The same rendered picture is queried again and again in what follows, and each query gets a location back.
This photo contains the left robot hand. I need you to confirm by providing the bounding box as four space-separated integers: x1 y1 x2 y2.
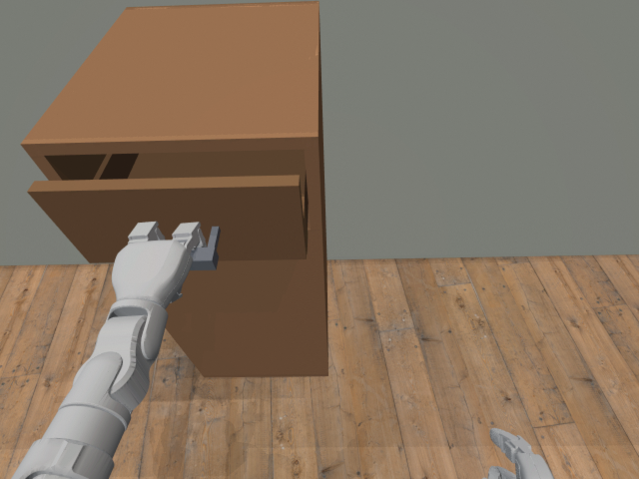
112 222 207 309

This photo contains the right robot hand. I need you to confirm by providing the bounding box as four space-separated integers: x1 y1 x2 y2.
482 428 554 479

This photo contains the cabinet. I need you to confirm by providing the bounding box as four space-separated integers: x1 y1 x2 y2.
20 1 328 377

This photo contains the handle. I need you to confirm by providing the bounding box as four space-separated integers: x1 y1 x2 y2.
190 227 221 270

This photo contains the drawer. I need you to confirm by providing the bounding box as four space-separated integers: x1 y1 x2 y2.
27 150 309 263

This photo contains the robot left forearm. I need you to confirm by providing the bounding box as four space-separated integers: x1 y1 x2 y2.
11 298 168 479

